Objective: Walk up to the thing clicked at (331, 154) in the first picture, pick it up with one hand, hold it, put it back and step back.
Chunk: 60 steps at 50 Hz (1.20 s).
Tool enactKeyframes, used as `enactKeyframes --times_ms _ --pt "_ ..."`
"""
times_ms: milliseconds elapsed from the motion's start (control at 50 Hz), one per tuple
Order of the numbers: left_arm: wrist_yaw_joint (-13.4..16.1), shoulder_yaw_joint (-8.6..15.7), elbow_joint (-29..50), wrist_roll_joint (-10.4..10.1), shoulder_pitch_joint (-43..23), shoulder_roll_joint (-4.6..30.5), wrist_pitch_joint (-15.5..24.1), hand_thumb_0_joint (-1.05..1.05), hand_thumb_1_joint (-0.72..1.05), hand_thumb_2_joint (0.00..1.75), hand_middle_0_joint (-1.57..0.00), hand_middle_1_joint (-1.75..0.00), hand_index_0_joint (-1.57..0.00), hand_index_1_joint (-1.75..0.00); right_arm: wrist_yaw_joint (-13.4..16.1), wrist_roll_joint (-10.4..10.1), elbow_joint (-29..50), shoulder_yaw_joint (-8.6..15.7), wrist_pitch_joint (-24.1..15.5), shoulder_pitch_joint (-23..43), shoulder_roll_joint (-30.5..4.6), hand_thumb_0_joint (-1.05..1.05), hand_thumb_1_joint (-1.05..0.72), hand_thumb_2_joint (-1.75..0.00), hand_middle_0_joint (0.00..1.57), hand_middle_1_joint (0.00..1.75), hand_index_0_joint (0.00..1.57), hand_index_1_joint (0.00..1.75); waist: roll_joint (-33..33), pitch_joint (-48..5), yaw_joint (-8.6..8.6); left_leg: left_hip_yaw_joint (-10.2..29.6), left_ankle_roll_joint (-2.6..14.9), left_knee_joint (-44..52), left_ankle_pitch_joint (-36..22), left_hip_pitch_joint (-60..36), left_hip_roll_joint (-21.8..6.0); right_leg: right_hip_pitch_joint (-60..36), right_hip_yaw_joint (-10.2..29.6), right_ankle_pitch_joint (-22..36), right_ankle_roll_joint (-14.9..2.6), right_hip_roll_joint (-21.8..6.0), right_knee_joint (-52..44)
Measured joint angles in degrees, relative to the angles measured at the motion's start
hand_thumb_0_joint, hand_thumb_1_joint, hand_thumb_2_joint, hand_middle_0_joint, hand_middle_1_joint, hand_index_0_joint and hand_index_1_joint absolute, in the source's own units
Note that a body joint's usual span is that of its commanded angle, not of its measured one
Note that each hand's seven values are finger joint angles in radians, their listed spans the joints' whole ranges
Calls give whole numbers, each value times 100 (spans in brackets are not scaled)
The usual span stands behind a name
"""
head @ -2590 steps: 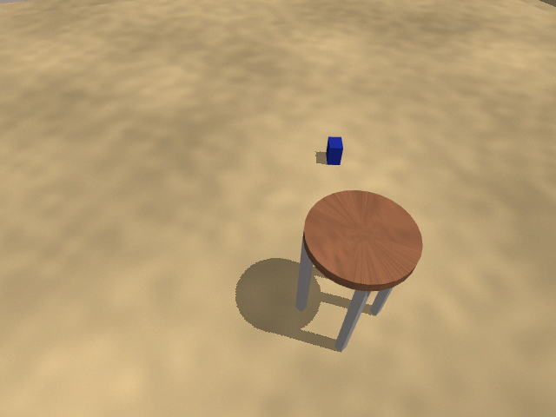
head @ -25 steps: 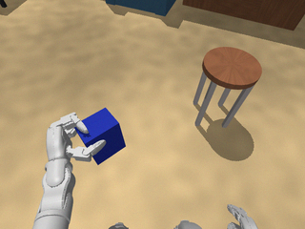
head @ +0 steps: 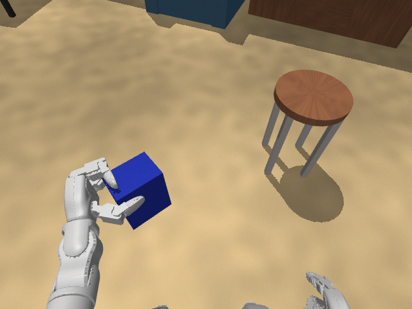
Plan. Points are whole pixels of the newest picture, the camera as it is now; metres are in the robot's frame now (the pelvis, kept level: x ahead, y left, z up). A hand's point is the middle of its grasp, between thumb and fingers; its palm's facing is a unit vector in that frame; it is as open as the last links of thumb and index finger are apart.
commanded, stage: hold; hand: left
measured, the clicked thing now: (138, 191) +0.35 +0.14 +0.00
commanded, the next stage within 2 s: crouch in 0.68 s
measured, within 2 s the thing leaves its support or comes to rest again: neither
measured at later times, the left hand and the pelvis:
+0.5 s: hand (114, 186) +0.33 +0.17 +0.05, palm faces +0.19 -0.98 -0.01, open 6.9 cm; pelvis +0.00 +0.00 +0.00, yaw +0 degrees
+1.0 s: hand (114, 189) +0.33 +0.18 +0.04, palm faces +0.22 -0.97 +0.00, open 7.1 cm; pelvis +0.00 +0.00 +0.00, yaw +0 degrees
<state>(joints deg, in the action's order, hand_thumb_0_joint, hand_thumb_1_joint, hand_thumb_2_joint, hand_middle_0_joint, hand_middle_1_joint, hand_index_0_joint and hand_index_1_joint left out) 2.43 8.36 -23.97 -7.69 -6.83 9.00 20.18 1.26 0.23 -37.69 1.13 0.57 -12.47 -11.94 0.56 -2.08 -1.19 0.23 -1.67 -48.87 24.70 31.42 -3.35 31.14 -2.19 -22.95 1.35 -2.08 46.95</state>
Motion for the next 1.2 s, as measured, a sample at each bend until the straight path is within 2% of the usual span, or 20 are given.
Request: enactKeyframes --times_ms 240,620,920,1060,1200 --pt "-26 -45 1 -17 -55 13 31 1 -42 93 -68 -114 -132 -144 7 -10 -43 -13 -14 -6 -2 1 -91 -91 20 30 20 30 7 32 15 9 -1 69 -54 -77 9 -80 -9 46 -1 -5 -63" --pt "-6 14 61 5 -26 -1 16 1 -42 93 -68 -114 -134 -145 8 -20 -18 -8 -46 11 7 1 -91 -91 20 30 20 30 -13 87 12 -12 7 148 -93 -141 16 -133 11 86 6 -9 -135" --pt "12 33 -125 -14 -83 -24 85 0 -41 94 -68 -112 -130 -141 -33 -13 -39 16 -59 -11 7 1 -91 -91 20 30 20 30 -3 23 7 -5 10 138 -62 -116 16 -118 5 62 9 -8 -141" --pt "129 234 -615 52 -260 -113 450 0 -41 94 -68 -111 -126 -136 -124 74 -40 53 -71 58 13 1 -91 -91 20 30 20 30 -62 -18 -23 18 5 -213 34 384 17 389 6 -48 0 -15 234" --pt "84 542 -1536 152 -760 16 1225 0 -42 94 -68 -112 -125 -135 -258 217 -59 101 -122 185 -41 1 -91 -91 20 30 20 30 -163 -175 -105 78 -11 -1193 306 1681 10 1690 12 -332 -31 -22 1229"
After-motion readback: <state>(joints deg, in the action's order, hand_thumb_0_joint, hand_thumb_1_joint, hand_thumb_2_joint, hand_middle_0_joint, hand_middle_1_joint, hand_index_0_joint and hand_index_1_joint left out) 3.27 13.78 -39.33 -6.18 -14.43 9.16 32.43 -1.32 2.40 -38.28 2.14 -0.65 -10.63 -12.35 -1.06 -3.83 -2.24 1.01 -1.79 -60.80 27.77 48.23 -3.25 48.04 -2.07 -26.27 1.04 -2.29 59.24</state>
